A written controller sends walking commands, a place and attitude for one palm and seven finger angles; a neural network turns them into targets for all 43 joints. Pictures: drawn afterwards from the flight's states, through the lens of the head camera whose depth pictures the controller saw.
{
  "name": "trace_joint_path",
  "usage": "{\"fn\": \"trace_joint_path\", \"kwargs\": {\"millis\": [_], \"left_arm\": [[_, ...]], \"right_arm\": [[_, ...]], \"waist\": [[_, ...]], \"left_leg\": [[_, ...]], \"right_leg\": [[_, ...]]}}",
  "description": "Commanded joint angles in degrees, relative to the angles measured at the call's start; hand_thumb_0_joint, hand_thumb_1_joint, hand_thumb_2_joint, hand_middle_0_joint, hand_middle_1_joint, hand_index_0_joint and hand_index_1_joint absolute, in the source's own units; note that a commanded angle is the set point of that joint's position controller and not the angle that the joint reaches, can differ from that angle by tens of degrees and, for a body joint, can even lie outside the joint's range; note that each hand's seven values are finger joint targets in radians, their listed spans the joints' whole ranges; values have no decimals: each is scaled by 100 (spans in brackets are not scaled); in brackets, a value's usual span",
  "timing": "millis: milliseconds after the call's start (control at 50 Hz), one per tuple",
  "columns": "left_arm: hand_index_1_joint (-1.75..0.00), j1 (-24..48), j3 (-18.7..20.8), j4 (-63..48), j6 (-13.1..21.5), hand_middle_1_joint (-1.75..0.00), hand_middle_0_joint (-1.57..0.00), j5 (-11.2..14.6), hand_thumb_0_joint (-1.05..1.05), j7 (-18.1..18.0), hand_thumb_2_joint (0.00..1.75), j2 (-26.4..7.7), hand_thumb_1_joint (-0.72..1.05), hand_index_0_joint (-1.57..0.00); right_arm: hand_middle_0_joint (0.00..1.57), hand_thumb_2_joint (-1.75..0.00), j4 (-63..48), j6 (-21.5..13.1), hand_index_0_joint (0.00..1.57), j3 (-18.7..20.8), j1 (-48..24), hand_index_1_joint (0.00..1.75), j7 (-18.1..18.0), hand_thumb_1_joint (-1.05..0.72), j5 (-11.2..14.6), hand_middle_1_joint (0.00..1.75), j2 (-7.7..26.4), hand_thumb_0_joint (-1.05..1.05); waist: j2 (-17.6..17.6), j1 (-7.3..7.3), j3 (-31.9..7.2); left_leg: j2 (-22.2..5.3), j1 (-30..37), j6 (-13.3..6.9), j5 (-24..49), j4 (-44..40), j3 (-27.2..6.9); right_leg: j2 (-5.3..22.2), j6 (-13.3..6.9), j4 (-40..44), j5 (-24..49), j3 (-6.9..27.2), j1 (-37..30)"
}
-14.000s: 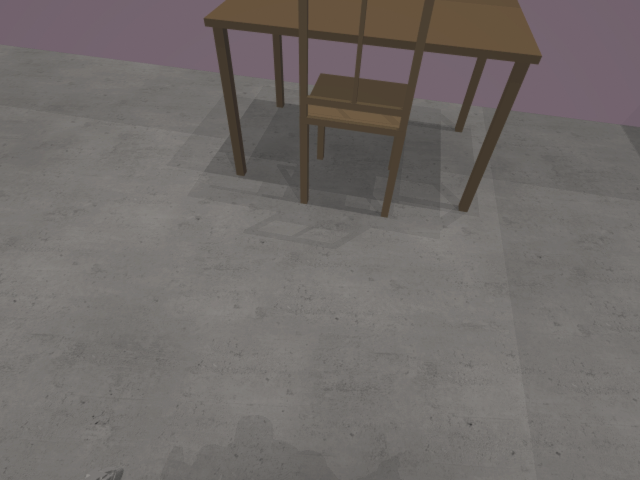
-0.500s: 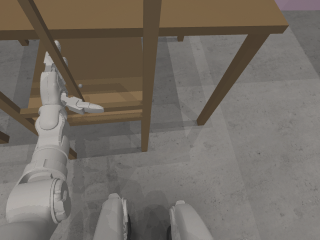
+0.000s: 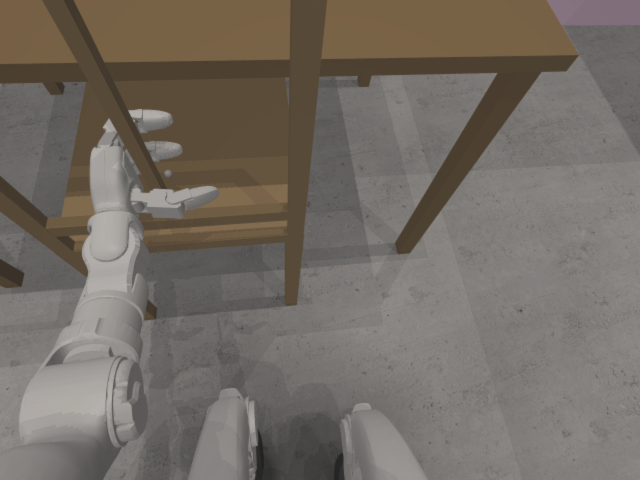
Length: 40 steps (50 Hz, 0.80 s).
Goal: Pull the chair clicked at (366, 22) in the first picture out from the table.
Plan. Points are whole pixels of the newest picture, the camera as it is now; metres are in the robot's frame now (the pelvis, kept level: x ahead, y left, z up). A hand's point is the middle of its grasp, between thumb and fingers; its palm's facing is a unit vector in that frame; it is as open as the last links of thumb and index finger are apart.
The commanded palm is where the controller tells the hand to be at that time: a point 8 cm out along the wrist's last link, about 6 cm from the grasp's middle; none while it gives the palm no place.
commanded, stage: hook a spindle and tug to test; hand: left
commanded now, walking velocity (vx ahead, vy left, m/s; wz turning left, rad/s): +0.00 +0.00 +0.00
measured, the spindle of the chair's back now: (129, 133) +0.50 +0.20 +0.08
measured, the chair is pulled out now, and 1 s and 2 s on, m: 0.00 0.03 0.16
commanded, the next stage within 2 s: step backward, pulling the chair out in 0.92 s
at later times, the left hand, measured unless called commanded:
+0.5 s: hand (168, 175) +0.48 +0.17 +0.03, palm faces +0.11 -0.99 -0.03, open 4.8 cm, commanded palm +0.44 +0.19 +0.03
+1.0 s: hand (171, 196) +0.45 +0.16 +0.04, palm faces +0.08 -1.00 -0.02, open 5.0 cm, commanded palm +0.41 +0.20 +0.04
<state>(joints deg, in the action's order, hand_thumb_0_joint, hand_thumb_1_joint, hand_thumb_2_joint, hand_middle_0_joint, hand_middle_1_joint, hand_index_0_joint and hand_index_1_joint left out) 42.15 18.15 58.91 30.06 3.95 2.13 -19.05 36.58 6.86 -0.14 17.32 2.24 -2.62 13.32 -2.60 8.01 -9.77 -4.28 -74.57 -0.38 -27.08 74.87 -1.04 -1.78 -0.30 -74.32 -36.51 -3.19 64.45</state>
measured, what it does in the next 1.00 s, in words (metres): stands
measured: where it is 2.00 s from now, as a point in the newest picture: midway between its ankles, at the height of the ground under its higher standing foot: outside the picture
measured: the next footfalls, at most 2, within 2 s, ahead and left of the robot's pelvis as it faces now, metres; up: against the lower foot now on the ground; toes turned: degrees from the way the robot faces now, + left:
none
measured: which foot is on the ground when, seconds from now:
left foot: down 0.00-1.00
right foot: down 0.00-1.00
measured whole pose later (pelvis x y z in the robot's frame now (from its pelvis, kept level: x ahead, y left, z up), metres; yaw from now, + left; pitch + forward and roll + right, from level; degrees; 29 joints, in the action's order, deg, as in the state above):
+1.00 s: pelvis +0.03 +0.00 +0.02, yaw +0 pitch +26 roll -2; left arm 23.5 12.8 39.3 28.1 7.6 2.6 -13.6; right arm 33.3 5.2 0.6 15.1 3.0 -1.5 13.1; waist -1.9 5.7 -10.5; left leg -4.1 -67.1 -0.3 -28.8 70.4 0.8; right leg -1.6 0.0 -69.5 -37.2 -1.4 57.6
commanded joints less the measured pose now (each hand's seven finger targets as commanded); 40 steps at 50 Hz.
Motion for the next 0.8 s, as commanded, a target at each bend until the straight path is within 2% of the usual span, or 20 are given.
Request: {"fn": "trace_joint_path", "kwargs": {"millis": [0,20,100,140,200,220,240,280,340,360,400,420,480,500,560,600,660,680,700,780], "left_arm": [[-145,2519,-200,-1261,501,-145,-50,-27,0,138,66,-702,34,-50],[-145,2401,-81,-1220,508,-145,-50,-42,0,138,68,-874,40,-50],[-145,2447,-240,-1231,498,-145,-50,-38,0,189,78,-704,62,-50],[-145,2377,-117,-1162,471,-145,-50,-9,0,195,83,-842,73,-50],[-145,2369,-201,-1383,500,-145,-50,10,0,217,90,-707,90,-50],[-145,2242,-145,-1374,487,-145,-50,35,0,225,90,-773,90,-50],[-145,2141,-158,-1312,462,-145,-50,38,0,222,90,-732,90,-50],[-145,2089,-279,-1469,473,-145,-50,65,0,236,90,-557,90,-50],[-145,1732,-139,-1650,482,-145,-50,79,0,229,90,-736,90,-50],[-145,1587,-276,-1714,470,-145,-50,99,0,243,90,-532,90,-50],[-145,1408,-346,-1780,453,-145,-50,130,0,248,90,-419,90,-50],[-145,1343,-261,-1845,454,-145,-50,144,0,240,90,-533,90,-50],[-145,1105,-425,-2083,442,-145,-50,175,0,210,90,-311,90,-50],[-145,1009,-355,-2203,445,-145,-50,190,0,188,90,-351,90,-50],[-145,678,-408,-2327,427,-145,-50,189,0,176,90,-290,90,-50],[-145,391,-420,-2443,409,-145,-50,220,0,164,90,-230,90,-50],[-145,211,-389,-2486,372,-145,-50,220,0,155,90,-288,90,-50],[-145,266,-440,-2602,387,-145,-50,243,0,157,90,-246,90,-50],[-145,92,-394,-2696,396,-145,-50,255,0,157,90,-241,90,-50],[-145,-348,-530,-2975,370,-145,-50,302,0,159,90,-106,90,-50]], "right_arm": [[20,-90,-283,-104,20,378,786,30,-67,-90,-21,30,1003,0],[20,-90,-280,-96,20,386,796,30,-71,-90,-19,30,1028,0],[20,-90,-281,-87,20,378,784,30,-65,-90,-8,30,1002,0],[20,-90,-279,-79,20,375,789,30,-68,-90,-6,30,1022,0],[20,-90,-304,-85,20,391,779,30,-67,-90,-7,30,989,0],[20,-90,-305,-78,20,388,777,30,-64,-90,5,30,993,0],[20,-90,-319,-68,20,384,774,30,-57,-90,3,30,991,0],[20,-90,-340,-79,20,395,767,30,-50,-90,7,30,972,0],[20,-90,-385,-63,20,396,712,30,-42,-90,13,30,977,0],[20,-90,-425,-69,20,397,673,30,-28,-90,27,30,940,0],[20,-90,-435,-76,20,406,659,30,-15,-90,42,30,940,0],[20,-90,-447,-74,20,409,663,30,-14,-90,39,30,961,0],[20,-90,-493,-107,20,421,655,30,3,-90,49,30,937,0],[20,-90,-500,-113,20,429,638,30,8,-90,52,30,931,0],[20,-90,-531,-129,20,432,615,30,12,-90,59,30,912,0],[20,-90,-568,-151,20,434,593,30,29,-90,66,30,906,0],[20,-90,-579,-154,20,434,561,30,18,-90,78,30,906,0],[20,-90,-586,-174,20,430,587,30,17,-90,68,30,910,0],[20,-90,-608,-193,20,440,550,30,27,-90,76,30,891,0],[20,-90,-678,-228,20,450,524,30,30,-90,89,30,885,0]], "waist": [[-584,229,-2793],[-544,171,-2799],[-671,219,-2803],[-463,194,-2735],[-684,169,-3006],[-660,114,-2944],[-520,132,-2899],[-581,141,-2960],[-542,17,-3010],[-504,28,-2974],[-529,20,-2946],[-477,-20,-2902],[-473,-7,-2951],[-529,-66,-3015],[-336,-73,-2905],[-470,-154,-2958],[-246,-133,-2766],[-291,-121,-2777],[-410,-212,-2902],[-339,-240,-2920]], "left_leg": [[205,3584,-115,1683,-582,-333],[199,3567,-104,1700,-598,-336],[196,3639,-101,1799,-574,-330],[213,3459,-123,1705,-573,-305],[218,3688,-116,1984,-545,-289],[215,3674,-109,2025,-563,-288],[216,3616,-116,1999,-580,-290],[217,3704,-128,2110,-568,-277],[223,3685,-113,2154,-622,-233],[233,3680,-116,2160,-637,-204],[214,3795,-98,2254,-668,-229],[210,3752,-92,2240,-688,-236],[215,3865,-96,2440,-711,-224],[221,3874,-90,2498,-705,-196],[229,3782,-98,2511,-744,-148],[235,3888,-78,2706,-755,-133],[230,3732,-84,2666,-771,-114],[240,3764,-93,2756,-767,-117],[243,3836,-71,2817,-771,-99],[224,3965,-66,3067,-814,-94]], "right_leg": [[-170,-122,1103,1838,41,185],[-174,-132,1096,1851,46,126],[-171,-131,1082,1919,41,205],[-177,-120,1119,1909,62,50],[-170,-129,1075,2121,63,20],[-179,-140,1086,2166,66,-42],[-187,-130,1098,2166,50,-78],[-183,-130,1073,2269,61,-58],[-183,-126,1104,2381,75,-282],[-185,-120,1136,2435,74,-325],[-189,-128,1124,2467,40,-258],[-189,-129,1126,2468,43,-315],[-194,-131,1119,2674,41,-410],[-183,-120,1121,2746,43,-451],[-184,-101,1162,2893,60,-624],[-168,-113,1142,3045,50,-669],[-167,-92,1159,3142,62,-753],[-157,-94,1141,3228,72,-801],[-152,-98,1127,3265,70,-840],[-146,-100,1123,3467,66,-956]]}}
